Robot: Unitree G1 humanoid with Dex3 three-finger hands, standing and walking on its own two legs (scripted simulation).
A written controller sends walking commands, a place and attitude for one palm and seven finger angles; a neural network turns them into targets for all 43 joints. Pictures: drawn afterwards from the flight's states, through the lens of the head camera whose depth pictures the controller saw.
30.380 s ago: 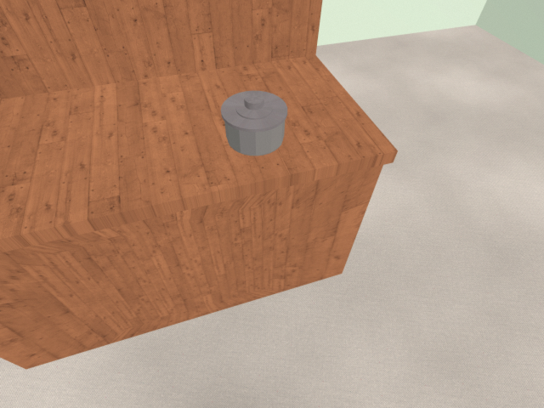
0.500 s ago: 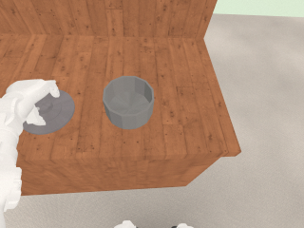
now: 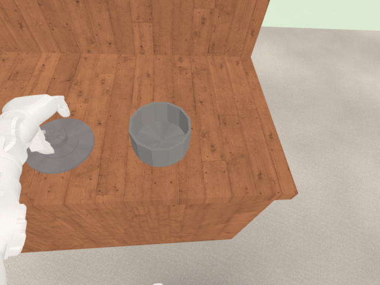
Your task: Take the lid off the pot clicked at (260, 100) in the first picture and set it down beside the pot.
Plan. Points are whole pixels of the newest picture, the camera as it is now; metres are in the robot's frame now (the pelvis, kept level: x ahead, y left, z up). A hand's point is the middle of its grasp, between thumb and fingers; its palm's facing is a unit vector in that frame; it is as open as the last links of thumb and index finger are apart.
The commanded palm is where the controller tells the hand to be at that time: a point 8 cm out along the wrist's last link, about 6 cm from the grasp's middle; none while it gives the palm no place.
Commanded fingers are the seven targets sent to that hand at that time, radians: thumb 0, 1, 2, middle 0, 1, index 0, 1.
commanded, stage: raise the empty hand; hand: left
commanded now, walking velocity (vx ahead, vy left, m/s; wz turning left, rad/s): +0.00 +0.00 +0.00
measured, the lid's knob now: (56, 138) +0.45 +0.31 -0.01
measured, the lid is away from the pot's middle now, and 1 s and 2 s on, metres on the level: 0.25 0.25 0.25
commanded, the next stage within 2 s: draw the hand back to the body in 1.00 s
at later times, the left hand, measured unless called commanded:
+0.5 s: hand (26, 118) +0.42 +0.32 +0.09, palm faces -0.37 -0.10 -0.92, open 11.0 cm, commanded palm +0.43 +0.31 +0.16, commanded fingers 0.00 -0.04 0.70 -0.37 -0.82 -0.37 -0.82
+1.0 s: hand (23, 94) +0.44 +0.31 +0.14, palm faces -0.35 -0.10 -0.93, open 11.0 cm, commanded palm +0.44 +0.30 +0.20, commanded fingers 0.00 -0.04 0.70 -0.37 -0.82 -0.37 -0.82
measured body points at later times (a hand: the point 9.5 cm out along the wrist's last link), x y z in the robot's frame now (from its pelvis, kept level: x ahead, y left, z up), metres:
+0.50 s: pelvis +0.00 -0.01 +0.01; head +0.06 +0.01 +0.46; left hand +0.44 +0.32 +0.15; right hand +0.07 -0.28 -0.10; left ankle +0.00 +0.03 -0.72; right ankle +0.00 -0.18 -0.72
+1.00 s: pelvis +0.01 -0.02 +0.02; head +0.07 -0.01 +0.46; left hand +0.45 +0.31 +0.19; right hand +0.08 -0.29 -0.10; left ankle +0.00 +0.03 -0.72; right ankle +0.00 -0.18 -0.72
